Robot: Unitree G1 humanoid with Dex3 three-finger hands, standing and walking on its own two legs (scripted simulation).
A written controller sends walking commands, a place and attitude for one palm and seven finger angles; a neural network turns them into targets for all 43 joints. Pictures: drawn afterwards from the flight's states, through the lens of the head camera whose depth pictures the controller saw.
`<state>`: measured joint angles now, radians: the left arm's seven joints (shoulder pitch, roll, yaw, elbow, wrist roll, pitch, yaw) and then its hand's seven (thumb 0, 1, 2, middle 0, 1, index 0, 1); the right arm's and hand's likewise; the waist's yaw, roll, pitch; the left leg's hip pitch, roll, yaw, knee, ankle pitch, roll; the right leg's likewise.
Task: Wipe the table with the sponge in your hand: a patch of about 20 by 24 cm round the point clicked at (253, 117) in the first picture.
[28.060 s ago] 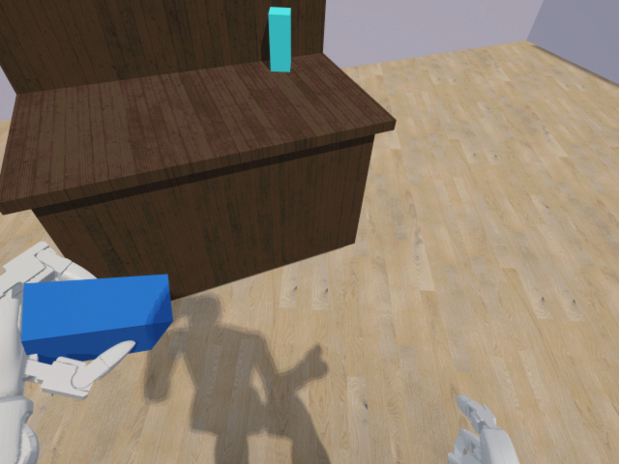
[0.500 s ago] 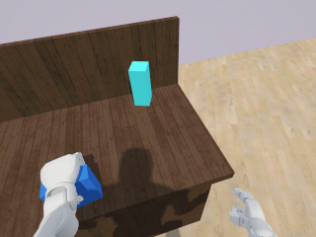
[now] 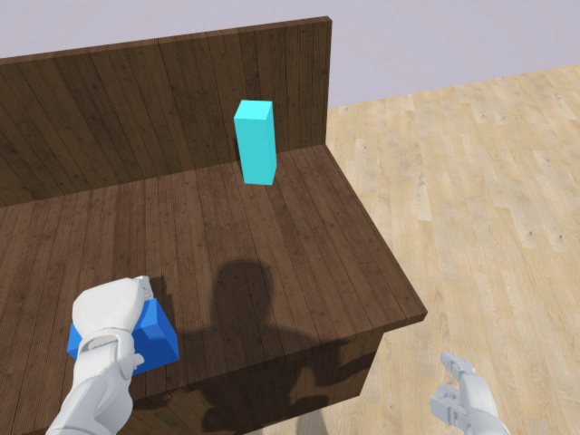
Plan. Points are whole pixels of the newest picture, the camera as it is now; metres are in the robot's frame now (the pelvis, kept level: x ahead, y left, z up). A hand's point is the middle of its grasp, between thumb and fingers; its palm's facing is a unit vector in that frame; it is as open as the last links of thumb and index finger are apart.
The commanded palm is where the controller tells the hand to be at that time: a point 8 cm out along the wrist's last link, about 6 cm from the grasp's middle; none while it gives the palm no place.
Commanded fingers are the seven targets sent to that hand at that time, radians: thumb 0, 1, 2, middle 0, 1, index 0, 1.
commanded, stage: wipe forward along the first lane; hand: left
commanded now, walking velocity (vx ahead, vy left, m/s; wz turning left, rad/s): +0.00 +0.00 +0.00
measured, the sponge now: (132, 348) +0.23 +0.29 -0.05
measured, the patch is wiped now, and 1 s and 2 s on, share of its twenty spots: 0.05 0.30 0.35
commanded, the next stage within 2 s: slide across to the middle lane in 1.40 s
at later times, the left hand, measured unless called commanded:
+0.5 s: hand (136, 288) +0.31 +0.30 -0.01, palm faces -0.11 -0.04 -0.99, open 9.2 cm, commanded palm +0.29 +0.30 +0.04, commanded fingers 0.00 0.10 1.30 -1.20 -1.60 -1.20 -1.60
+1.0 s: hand (138, 260) +0.36 +0.33 -0.01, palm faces -0.14 -0.01 -0.99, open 9.2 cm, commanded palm +0.34 +0.32 +0.03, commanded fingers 0.00 0.10 1.30 -1.20 -1.60 -1.20 -1.60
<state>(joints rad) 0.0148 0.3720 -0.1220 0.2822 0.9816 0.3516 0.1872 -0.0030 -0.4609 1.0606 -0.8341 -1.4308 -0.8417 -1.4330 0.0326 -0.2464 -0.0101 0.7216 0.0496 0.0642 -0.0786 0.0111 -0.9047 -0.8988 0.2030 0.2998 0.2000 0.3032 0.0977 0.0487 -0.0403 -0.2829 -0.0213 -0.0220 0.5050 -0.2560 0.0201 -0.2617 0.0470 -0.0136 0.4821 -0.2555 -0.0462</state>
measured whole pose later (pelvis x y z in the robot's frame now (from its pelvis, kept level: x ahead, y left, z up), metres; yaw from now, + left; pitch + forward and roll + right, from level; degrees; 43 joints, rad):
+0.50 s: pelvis +0.00 +0.01 -0.01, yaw +0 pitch +7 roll -1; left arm -0.23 0.38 -0.09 0.55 1.00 0.32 0.25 0.00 -0.46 1.07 -0.83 -1.43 -0.84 -1.44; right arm 0.10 -0.26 -0.02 0.75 0.07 0.10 -0.07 0.01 -0.91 -0.90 0.20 0.30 0.20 0.30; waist 0.05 0.05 -0.08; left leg -0.40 -0.03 -0.02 0.56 -0.27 0.03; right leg -0.38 0.04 -0.01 0.53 -0.27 -0.03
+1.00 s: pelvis +0.00 +0.01 -0.01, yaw +0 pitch +11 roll -1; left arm -0.48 0.44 -0.03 0.83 1.04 0.23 0.26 0.00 -0.48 1.07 -0.84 -1.42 -0.85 -1.42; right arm 0.16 -0.26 -0.03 0.73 0.07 0.13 -0.05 0.01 -0.91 -0.90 0.20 0.30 0.20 0.30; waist 0.01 0.04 -0.11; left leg -0.54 -0.03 -0.03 0.64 -0.30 0.03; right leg -0.50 0.04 -0.02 0.59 -0.28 -0.03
